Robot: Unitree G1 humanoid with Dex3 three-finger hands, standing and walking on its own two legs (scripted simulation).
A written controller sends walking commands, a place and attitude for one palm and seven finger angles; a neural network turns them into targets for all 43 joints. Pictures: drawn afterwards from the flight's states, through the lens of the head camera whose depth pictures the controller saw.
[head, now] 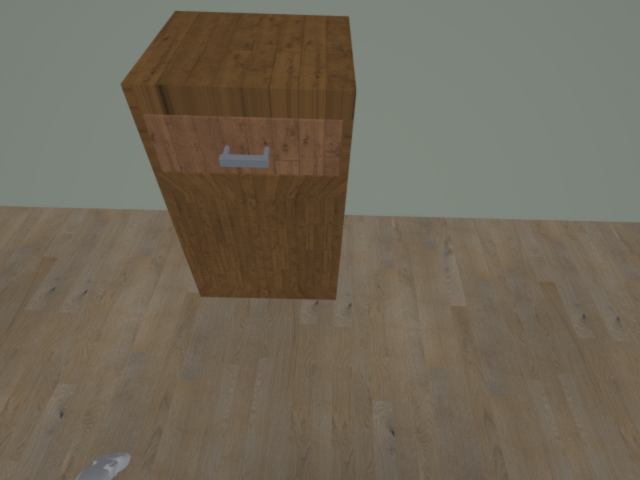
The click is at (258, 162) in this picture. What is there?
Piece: drawer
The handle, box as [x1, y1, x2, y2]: [219, 146, 268, 167]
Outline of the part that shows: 219,157 220,166 267,167 268,147 265,147 263,155 237,155 229,154 229,148 228,146 225,146 223,153 220,154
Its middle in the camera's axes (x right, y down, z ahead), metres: -0.18 -0.20 +0.93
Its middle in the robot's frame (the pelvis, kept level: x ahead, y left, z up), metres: +0.82 +0.22 -0.09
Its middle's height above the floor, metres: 0.68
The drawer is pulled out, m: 0.00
